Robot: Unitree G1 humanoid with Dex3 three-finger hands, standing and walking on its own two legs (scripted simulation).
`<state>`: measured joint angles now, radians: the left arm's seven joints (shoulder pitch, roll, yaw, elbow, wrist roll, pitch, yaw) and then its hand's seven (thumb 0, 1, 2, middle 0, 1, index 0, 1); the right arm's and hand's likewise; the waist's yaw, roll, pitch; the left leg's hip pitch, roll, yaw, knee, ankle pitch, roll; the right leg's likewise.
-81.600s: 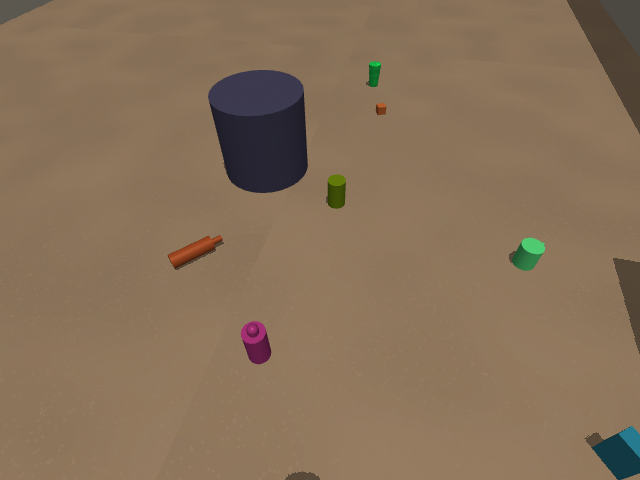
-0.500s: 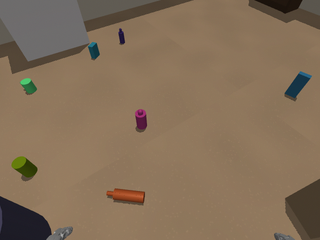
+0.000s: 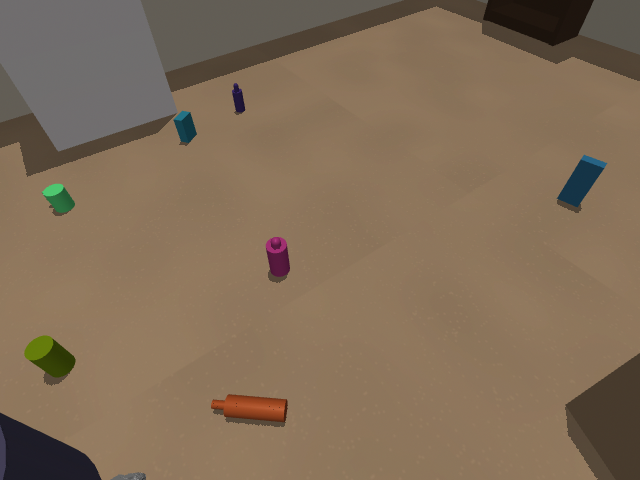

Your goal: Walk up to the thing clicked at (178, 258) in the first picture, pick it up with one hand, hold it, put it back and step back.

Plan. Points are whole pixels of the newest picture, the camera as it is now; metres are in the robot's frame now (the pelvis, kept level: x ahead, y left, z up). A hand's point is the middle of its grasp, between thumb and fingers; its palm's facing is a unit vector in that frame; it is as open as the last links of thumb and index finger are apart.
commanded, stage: walk up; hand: left
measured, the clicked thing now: (248, 407) +0.44 +0.26 -0.75
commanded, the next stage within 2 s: stand in 0.66 s
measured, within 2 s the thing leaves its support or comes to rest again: neither
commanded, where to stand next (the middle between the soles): +0.06 +0.00 m, yaw +1 degrees
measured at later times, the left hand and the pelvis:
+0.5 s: hand out of the picture +0.07 +0.26 -0.15, palm faces +0.00 -0.95 -0.31, open 7.3 cm; pelvis +0.00 +0.01 +0.00, yaw +0 degrees
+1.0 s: hand out of the picture +0.08 +0.27 -0.15, palm faces -0.02 -0.94 -0.35, open 7.3 cm; pelvis +0.01 +0.01 +0.01, yaw +0 degrees
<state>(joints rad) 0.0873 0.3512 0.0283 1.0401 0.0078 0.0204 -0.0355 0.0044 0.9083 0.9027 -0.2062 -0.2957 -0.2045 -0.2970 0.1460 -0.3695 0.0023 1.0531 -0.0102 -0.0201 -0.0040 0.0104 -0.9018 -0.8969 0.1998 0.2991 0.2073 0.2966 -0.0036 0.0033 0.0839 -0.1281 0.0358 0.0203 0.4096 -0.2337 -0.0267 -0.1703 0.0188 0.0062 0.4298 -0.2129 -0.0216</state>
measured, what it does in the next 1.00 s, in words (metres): stands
